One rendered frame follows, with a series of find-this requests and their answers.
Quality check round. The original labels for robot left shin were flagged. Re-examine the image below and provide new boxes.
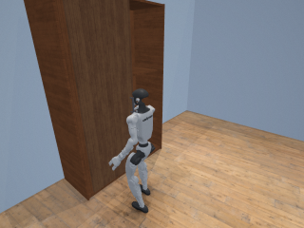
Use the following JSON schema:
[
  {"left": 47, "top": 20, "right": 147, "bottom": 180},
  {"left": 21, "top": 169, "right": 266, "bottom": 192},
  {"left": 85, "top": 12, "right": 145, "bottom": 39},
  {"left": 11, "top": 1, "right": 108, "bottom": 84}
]
[{"left": 127, "top": 180, "right": 144, "bottom": 208}]

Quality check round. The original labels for robot left hand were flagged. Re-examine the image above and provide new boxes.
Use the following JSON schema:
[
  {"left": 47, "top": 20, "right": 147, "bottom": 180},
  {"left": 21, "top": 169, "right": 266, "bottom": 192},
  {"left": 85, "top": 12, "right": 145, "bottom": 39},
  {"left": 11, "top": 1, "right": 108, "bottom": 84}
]
[{"left": 109, "top": 156, "right": 121, "bottom": 171}]

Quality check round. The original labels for robot left upper arm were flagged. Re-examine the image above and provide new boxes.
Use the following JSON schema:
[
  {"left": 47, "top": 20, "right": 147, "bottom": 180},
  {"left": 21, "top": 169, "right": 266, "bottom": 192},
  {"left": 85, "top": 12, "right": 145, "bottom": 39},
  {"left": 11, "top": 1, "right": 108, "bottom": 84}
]
[{"left": 126, "top": 113, "right": 138, "bottom": 145}]

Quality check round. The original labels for wardrobe door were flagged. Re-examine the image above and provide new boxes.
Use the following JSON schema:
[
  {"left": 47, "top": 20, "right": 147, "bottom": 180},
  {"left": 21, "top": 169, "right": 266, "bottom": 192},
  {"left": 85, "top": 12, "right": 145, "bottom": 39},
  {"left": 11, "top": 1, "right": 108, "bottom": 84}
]
[
  {"left": 55, "top": 0, "right": 93, "bottom": 194},
  {"left": 63, "top": 0, "right": 136, "bottom": 192}
]

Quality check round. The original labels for robot left forearm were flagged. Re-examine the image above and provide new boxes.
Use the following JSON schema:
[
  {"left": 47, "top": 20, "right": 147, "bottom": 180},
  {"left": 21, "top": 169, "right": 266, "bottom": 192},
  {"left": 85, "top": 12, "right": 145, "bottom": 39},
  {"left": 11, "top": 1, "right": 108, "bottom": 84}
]
[{"left": 117, "top": 139, "right": 134, "bottom": 161}]

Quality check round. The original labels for handle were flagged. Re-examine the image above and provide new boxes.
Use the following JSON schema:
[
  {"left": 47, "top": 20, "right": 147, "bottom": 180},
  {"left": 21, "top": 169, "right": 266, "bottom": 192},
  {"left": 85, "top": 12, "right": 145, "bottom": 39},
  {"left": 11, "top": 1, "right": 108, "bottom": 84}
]
[{"left": 129, "top": 97, "right": 135, "bottom": 113}]

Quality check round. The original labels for robot right upper arm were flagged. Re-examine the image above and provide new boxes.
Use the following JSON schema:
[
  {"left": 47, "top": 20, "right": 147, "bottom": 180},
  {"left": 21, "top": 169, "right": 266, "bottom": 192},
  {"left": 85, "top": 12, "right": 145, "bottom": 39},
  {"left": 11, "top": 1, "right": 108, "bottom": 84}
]
[{"left": 148, "top": 105, "right": 155, "bottom": 113}]

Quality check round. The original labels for robot torso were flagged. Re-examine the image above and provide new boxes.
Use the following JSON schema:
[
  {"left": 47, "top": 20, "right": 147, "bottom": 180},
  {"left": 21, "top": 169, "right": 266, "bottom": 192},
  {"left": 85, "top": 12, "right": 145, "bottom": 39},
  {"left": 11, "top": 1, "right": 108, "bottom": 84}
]
[{"left": 133, "top": 105, "right": 153, "bottom": 159}]

